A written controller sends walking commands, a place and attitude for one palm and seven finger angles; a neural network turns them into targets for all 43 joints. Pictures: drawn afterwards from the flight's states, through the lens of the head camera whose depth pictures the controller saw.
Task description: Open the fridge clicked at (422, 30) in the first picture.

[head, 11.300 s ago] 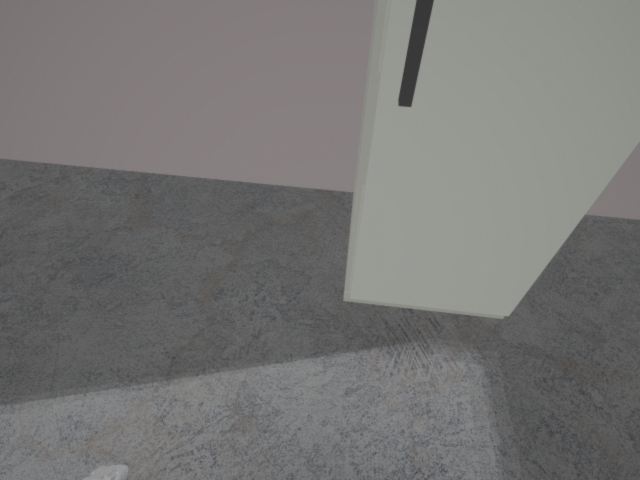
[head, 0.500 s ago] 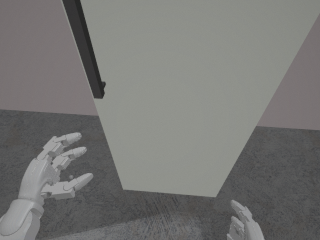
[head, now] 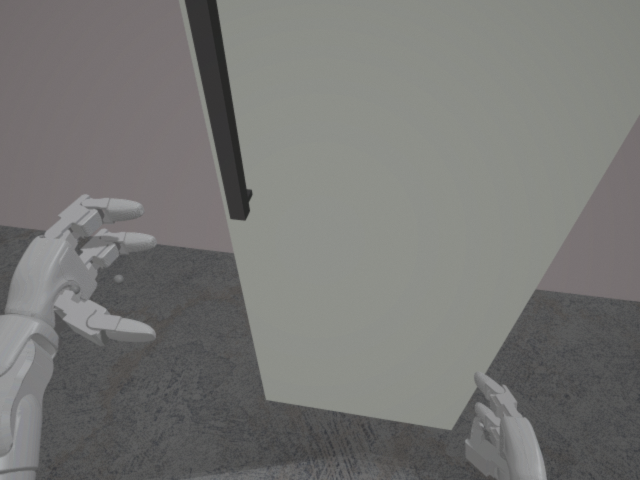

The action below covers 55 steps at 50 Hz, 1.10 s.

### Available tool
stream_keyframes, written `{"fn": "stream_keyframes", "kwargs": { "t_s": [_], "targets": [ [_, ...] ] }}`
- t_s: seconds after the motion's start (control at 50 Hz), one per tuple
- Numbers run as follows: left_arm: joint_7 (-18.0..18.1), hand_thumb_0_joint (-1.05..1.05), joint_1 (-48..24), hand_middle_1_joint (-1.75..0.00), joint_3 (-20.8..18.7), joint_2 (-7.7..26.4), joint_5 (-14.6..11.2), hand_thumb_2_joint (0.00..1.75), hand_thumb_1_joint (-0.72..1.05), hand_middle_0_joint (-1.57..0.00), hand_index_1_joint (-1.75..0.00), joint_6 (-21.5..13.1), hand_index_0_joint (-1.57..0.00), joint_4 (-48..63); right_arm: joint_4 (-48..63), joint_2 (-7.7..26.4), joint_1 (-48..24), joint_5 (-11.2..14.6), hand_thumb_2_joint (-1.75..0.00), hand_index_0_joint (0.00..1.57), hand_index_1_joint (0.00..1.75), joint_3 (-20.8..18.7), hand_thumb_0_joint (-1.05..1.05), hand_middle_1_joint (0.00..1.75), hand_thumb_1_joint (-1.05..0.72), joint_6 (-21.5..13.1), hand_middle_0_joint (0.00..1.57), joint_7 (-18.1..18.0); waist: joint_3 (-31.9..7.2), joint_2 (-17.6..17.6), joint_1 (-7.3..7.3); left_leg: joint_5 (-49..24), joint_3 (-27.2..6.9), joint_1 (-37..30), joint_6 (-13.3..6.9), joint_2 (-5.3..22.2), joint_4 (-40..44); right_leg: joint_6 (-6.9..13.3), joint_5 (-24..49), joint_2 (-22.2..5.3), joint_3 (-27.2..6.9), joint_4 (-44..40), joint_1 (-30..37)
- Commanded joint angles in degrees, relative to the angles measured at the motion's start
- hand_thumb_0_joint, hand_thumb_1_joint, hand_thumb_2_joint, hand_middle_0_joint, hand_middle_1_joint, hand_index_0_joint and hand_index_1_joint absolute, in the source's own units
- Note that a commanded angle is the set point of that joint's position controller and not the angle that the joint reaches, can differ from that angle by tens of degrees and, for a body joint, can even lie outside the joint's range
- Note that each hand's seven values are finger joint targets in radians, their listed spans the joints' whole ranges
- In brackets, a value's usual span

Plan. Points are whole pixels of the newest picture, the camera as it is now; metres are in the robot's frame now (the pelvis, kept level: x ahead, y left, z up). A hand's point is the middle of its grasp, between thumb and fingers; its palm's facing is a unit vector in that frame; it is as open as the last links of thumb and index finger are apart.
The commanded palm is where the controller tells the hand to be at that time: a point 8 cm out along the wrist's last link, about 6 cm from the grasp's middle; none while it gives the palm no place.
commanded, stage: raise the hand to about handle height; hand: left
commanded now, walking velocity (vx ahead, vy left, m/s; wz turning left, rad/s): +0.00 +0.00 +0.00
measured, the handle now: (226, 100) +0.48 +0.19 +0.27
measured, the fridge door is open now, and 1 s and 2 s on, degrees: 0 0 0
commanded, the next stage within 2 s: move the hooked fingers beside the handle in 0.86 s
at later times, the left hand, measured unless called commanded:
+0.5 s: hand (92, 198) +0.28 +0.26 +0.26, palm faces +0.04 -0.99 -0.14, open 14.0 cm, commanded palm +0.24 +0.30 +0.26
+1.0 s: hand (109, 199) +0.29 +0.25 +0.24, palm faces +0.04 -0.99 -0.14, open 14.0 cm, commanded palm +0.26 +0.30 +0.26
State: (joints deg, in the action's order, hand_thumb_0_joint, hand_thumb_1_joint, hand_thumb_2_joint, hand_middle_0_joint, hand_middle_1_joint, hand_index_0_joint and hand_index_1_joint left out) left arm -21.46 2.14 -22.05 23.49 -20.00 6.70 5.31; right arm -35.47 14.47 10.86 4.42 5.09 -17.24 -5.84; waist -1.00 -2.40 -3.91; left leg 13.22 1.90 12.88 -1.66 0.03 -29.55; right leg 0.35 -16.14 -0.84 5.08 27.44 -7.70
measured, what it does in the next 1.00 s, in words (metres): stands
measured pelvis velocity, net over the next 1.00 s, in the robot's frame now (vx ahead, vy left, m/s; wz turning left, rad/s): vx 0.01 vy -0.02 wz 0.00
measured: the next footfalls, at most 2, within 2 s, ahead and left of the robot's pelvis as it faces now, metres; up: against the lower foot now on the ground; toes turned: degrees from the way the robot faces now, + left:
none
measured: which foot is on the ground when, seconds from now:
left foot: down 0.00-1.00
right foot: down 0.00-1.00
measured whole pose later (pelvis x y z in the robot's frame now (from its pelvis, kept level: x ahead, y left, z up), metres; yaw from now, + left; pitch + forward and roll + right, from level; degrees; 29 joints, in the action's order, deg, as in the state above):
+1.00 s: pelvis +0.01 -0.02 +0.00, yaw +0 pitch -3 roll +0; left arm -27.3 -13.4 -28.7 31.8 -19.9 20.7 -2.8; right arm -35.2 15.9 10.1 6.4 5.9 -11.7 -5.0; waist -1.9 -4.4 -3.5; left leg 13.2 1.4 11.3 -0.3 0.6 -27.3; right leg 1.5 -17.0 -0.1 5.4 26.5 -6.7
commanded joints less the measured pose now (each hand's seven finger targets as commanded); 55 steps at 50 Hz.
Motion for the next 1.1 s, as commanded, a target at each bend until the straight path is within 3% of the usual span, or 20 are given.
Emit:
{"fn": "stream_keyframes", "kwargs": {
  "t_s": [0.0, 0.1, 0.18, 0.26, 0.34, 0.36, 0.38, 0.42, 0.48, 0.54, 0.58, 0.64, 0.68, 0.7, 0.76, 0.78, 0.84, 0.98, 1.04, 1.08],
  "targets": [
    [-0.96, 0.0, -19.04, -1.2, -6.99, 15.34, -0.84, 0.3, -0.5, -0.3, -1.2, 0.91, -0.3, 10.04, 8.42, 6.61, -7.37, 0.5, -0.9, 0.2, 0.3, -2.26, 0.0, 0.3, -0.9, -1.29, 0.2, -0.66, -5.9, -3.5, 0.42, -4.75, -4.88, -8.65, 0.19, 0.53, 6.98, 0.94, 7.23, 1.4, -1.13, -5.93, -4.69],
    [-1.86, 0.0, -24.9, -1.2, -10.03, 19.75, -0.84, 0.3, -0.5, -0.3, -1.2, 3.71, -0.3, 9.65, 8.88, 6.36, -8.86, 0.67, -0.9, 0.2, 0.3, -1.7, 0.0, 0.3, -0.9, -0.06, 0.2, -0.54, -8.48, -3.67, 0.09, -6.66, -4.74, -10.48, 0.11, 0.07, 6.95, 1.05, 9.0, 1.16, -1.28, -6.74, -3.14],
    [-3.2, 0.0, -28.3, -1.2, -10.35, 21.43, -0.96, 0.3, -0.5, -0.3, -1.2, 6.02, -0.3, 4.35, 8.35, 6.62, -9.55, 1.11, -0.9, 0.2, 0.3, -1.45, 0.0, 0.3, -0.9, 0.66, 0.2, -0.47, -6.6, -1.47, 0.14, -4.99, -4.73, -9.76, -0.16, 0.08, 7.25, 0.92, 7.16, 0.92, -1.77, -8.18, -3.5],
    [-4.37, 0.0, -34.8, -1.2, -10.6, 24.16, -0.16, 0.3, -0.5, -0.3, -1.2, 7.82, -0.3, 4.03, 8.93, 6.96, -10.47, 1.56, -0.9, 0.2, 0.3, -1.38, 0.0, 0.3, -0.9, 0.87, 0.2, -0.4, -8.19, -4.8, 0.46, -4.18, -4.84, -10.92, -0.11, -0.37, 7.38, 0.96, 6.31, 0.52, -1.75, -7.72, -4.21],
    [-5.4, 0.0, -37.83, -1.2, -13.05, 27.91, -0.4, 0.3, -0.5, -0.3, -1.2, 9.34, -0.3, 0.71, 8.88, 7.62, -10.97, 1.74, -0.9, 0.2, 0.3, -1.49, 0.0, 0.3, -0.9, 0.95, 0.2, -0.2, -8.46, -2.52, 0.13, -4.43, -4.7, -10.08, -0.51, -0.62, 6.62, 0.7, 6.5, -0.06, -2.68, -8.2, -3.62],
    [-5.73, 0.0, -36.3, -1.2, -12.2, 26.36, -0.46, 0.3, -0.5, -0.3, -1.2, 9.77, -0.3, -1.28, 8.81, 7.73, -10.53, 1.81, -0.9, 0.2, 0.3, -1.66, 0.0, 0.3, -0.9, 1.01, 0.2, -0.05, -8.73, -0.42, 0.31, -5.18, -4.66, -10.15, -0.6, -0.6, 6.4, 0.6, 7.49, 0.08, -2.3, -7.68, -3.71],
    [-6.36, 0.0, -32.57, -1.2, -12.1, 25.8, -0.84, 0.3, -0.5, -0.3, -1.2, 10.28, -0.3, -3.52, 9.03, 7.79, -10.33, 1.83, -0.9, 0.2, 0.3, -1.83, 0.0, 0.3, -0.9, 1.26, 0.2, 0.36, -8.45, 0.69, -0.43, -6.28, -4.52, -9.35, -0.6, -0.43, 5.74, 0.61, 9.04, -0.22, -3.23, -7.96, -3.03],
    [-7.18, 0.0, -32.02, -1.2, -11.04, 24.55, -1.02, 0.3, -0.5, -0.3, -1.2, 11.08, -0.3, -3.42, 9.35, 8.34, -10.52, 2.24, -0.9, 0.2, 0.3, -2.07, 0.0, 0.3, -0.9, 1.73, 0.2, 0.74, -8.34, 0.76, 0.04, -6.41, -4.04, -8.59, -0.5, -0.59, 5.08, 0.18, 10.36, -0.55, -3.33, -7.03, -3.67],
    [-6.98, 0.0, -32.01, -1.2, -11.23, 25.1, -1.13, 0.3, -0.5, -0.3, -1.2, 11.08, -0.3, -1.79, 10.13, 8.26, -10.99, 2.38, -0.9, 0.2, 0.3, -2.27, 0.0, 0.3, -0.9, 2.01, 0.2, 1.1, -7.79, 0.7, -0.33, -6.55, -4.01, -8.46, -0.41, -0.36, 4.35, 0.07, 10.09, -0.69, -4.06, -7.03, -4.26],
    [-5.55, 0.0, -35.14, -1.2, -14.17, 27.79, -1.07, 0.3, -0.5, -0.3, -1.2, 9.76, -0.3, 4.05, 10.9, 7.93, -11.22, 2.04, -0.9, 0.2, 0.3, -2.45, 0.0, 0.3, -0.9, 1.73, 0.2, 0.75, -11.21, -2.5, -0.31, -7.49, -3.61, -10.26, -0.56, -0.8, 4.02, 0.23, 11.01, -0.49, -3.58, -6.0, -3.53],
    [-4.55, 0.0, -34.0, -1.2, -15.46, 28.74, -1.14, 0.3, -0.5, -0.3, -1.2, 8.66, -0.3, 6.01, 10.68, 7.57, -10.84, 1.71, -0.9, 0.2, 0.3, -2.39, 0.0, 0.3, -0.9, 1.68, 0.2, 0.68, -11.24, -1.76, -0.77, -8.86, -3.61, -10.49, -0.61, -0.45, 3.87, 0.19, 12.27, -0.38, -3.48, -6.24, -2.72],
    [-3.85, 0.0, -34.85, -1.2, -15.16, 27.64, -0.88, 0.3, -0.5, -0.3, -1.2, 8.63, -0.3, 4.79, 10.09, 7.61, -10.44, 1.73, -0.9, 0.2, 0.3, -2.47, 0.0, 0.3, -0.9, 1.44, 0.2, 0.19, -10.22, -2.98, 0.05, -7.84, -3.29, -10.83, -0.69, -0.54, 4.17, 0.05, 11.91, -0.28, -3.2, -6.09, -3.88],
    [-3.91, 0.0, -33.36, -1.2, -14.37, 27.16, -0.6, 0.3, -0.5, -0.3, -1.2, 9.46, -0.3, 2.68, 9.71, 7.67, -10.03, 1.73, -0.9, 0.2, 0.3, -2.41, 0.0, 0.3, -0.9, 1.63, 0.2, 0.22, -8.47, -3.18, -0.38, -8.2, -3.38, -9.97, -0.59, -0.28, 4.18, 0.06, 12.3, -0.4, -3.59, -6.49, -3.97],
    [-4.05, 0.0, -34.74, -1.2, -13.46, 26.45, -0.33, 0.3, -0.5, -0.3, -1.2, 9.89, -0.3, 2.73, 9.56, 7.84, -10.1, 1.9, -0.9, 0.2, 0.3, -2.41, 0.0, 0.3, -0.9, 1.75, 0.2, 0.13, -8.64, -3.8, 0.39, -8.47, -3.05, -10.49, -0.67, -0.36, 4.25, 0.0, 12.97, -0.35, -3.21, -6.19, -4.35],
    [-4.19, 0.0, -35.61, -1.2, -12.17, 25.62, 0.01, 0.3, -0.5, -0.3, -1.2, 10.33, -0.3, 3.81, 10.14, 7.6, -10.32, 2.01, -0.9, 0.2, 0.3, -2.28, 0.0, 0.3, -0.9, 1.53, 0.2, -0.05, -9.8, -4.87, 0.48, -8.56, -3.59, -11.46, -0.52, -0.49, 4.55, 0.24, 12.8, -0.11, -2.42, -5.54, -4.53],
    [-4.54, 0.0, -33.9, -1.2, -12.4, 25.74, -0.25, 0.3, -0.5, -0.3, -1.2, 10.23, -0.3, 3.78, 10.2, 7.44, -10.16, 1.86, -0.9, 0.2, 0.3, -2.33, 0.0, 0.3, -0.9, 1.63, 0.2, 0.15, -9.91, -2.86, 0.01, -9.96, -3.66, -11.59, -0.68, -0.28, 4.3, 0.18, 14.46, -0.12, -2.74, -5.85, -3.69],
    [-5.08, 0.0, -34.25, -1.2, -13.11, 26.07, -0.75, 0.3, -0.5, -0.3, -1.2, 10.29, -0.3, 3.27, 10.12, 7.67, -10.12, 1.92, -0.9, 0.2, 0.3, -2.35, 0.0, 0.3, -0.9, 1.67, 0.2, 0.1, -11.01, -1.13, 0.48, -9.82, -3.68, -11.76, -0.83, -0.5, 4.07, -0.11, 15.13, 0.0, -2.47, -5.5, -3.88],
    [-5.22, 0.0, -34.73, -1.2, -11.63, 25.04, -0.74, 0.3, -0.5, -0.3, -1.2, 10.24, -0.3, 2.47, 9.99, 7.39, -10.11, 2.01, -0.9, 0.2, 0.3, -2.21, 0.0, 0.3, -0.9, 2.03, 0.2, 0.39, -10.4, -1.59, 0.41, -10.77, -3.85, -12.04, -0.62, -0.27, 3.91, 0.18, 15.36, 0.11, -2.19, -5.57, -4.59],
    [-4.58, 0.0, -40.21, -1.2, -9.51, 23.72, -0.1, 0.3, -0.5, -0.3, -1.2, 9.84, -0.3, 1.33, 9.41, 7.42, -9.9, 1.99, -0.9, 0.2, 0.3, -2.22, 0.0, 0.3, -0.9, 1.89, 0.2, -0.02, -10.19, -2.57, 1.48, -8.92, -4.41, -12.57, -0.56, -0.42, 4.54, 0.31, 13.12, 0.18, -1.81, -5.49, -5.93],
    [-4.29, 0.0, -38.33, -1.2, -9.78, 24.52, 0.48, 0.3, -0.5, -0.3, -1.2, 9.69, -0.3, 0.89, 9.3, 7.48, -9.59, 1.85, -0.9, 0.2, 0.3, -2.27, 0.0, 0.3, -0.9, 2.18, 0.2, -0.01, -10.84, -2.28, 0.77, -10.49, -4.24, -12.82, -0.65, -0.23, 4.5, 0.52, 14.1, 0.12, -2.0, -5.65, -4.95]
  ]
}}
